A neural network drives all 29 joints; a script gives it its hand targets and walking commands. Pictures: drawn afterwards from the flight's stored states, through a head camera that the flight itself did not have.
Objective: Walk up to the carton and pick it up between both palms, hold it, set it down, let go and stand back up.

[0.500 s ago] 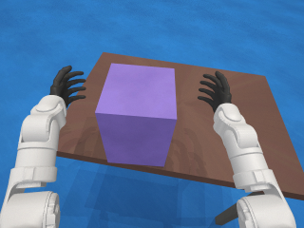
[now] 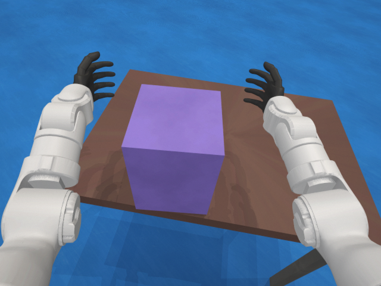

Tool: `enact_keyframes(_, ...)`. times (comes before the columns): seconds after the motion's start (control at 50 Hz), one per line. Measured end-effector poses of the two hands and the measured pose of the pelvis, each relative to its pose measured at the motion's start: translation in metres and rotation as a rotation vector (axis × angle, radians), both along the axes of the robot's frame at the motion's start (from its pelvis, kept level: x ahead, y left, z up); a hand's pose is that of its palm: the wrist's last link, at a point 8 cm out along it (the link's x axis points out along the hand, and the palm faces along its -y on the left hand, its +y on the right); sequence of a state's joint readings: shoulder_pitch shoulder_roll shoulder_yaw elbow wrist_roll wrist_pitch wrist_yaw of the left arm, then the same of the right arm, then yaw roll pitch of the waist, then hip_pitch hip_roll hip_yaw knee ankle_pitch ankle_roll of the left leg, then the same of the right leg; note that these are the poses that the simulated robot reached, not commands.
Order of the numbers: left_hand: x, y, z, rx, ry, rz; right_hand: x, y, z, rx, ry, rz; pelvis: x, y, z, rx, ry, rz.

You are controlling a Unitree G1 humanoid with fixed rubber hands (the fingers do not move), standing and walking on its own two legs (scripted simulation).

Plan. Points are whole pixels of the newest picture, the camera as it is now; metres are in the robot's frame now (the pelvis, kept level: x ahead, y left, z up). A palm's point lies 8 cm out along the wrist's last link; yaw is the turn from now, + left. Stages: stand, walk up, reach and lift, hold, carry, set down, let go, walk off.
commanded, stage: reach and lift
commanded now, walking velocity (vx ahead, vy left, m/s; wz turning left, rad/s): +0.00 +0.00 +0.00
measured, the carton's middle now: (176, 153) +0.41 +0.01 +0.04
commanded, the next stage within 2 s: none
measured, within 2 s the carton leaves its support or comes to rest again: neither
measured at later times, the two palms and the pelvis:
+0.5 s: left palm (96, 136) +0.42 +0.19 +0.09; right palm (246, 139) +0.41 -0.15 +0.09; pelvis -0.01 +0.00 -0.01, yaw +0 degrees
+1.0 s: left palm (113, 138) +0.42 +0.16 +0.07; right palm (242, 140) +0.41 -0.14 +0.08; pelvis -0.01 +0.00 -0.01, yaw +0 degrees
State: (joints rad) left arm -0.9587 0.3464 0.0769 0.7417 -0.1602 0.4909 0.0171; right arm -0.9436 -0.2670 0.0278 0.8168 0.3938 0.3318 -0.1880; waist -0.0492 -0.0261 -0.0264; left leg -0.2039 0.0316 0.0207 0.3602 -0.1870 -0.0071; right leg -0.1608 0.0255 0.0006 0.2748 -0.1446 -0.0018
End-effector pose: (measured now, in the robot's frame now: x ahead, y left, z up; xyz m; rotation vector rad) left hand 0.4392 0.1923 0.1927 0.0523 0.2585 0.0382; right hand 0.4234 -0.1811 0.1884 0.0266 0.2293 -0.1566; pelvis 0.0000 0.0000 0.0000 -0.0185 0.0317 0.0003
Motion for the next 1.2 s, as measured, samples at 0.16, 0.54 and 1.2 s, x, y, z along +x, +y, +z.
enact_keyframes(0.16, -0.005, 0.002, -0.037, -0.005, 0.034, 0.008, -0.009, 0.006, -0.033, -0.013, 0.035, -0.023, -0.003, -0.001, -0.001, -0.001, -0.001, 0.004)
enact_keyframes(0.54, -0.021, -0.003, -0.109, -0.021, 0.044, 0.048, -0.016, 0.032, -0.103, -0.006, 0.069, -0.014, -0.014, 0.002, -0.009, -0.006, 0.132, 0.01)
enact_keyframes(1.2, -0.013, -0.044, -0.117, -0.048, -0.007, -0.001, -0.015, 0.052, -0.11, -0.009, 0.034, -0.019, -0.014, 0.002, -0.009, 0.001, 0.158, 0.001)
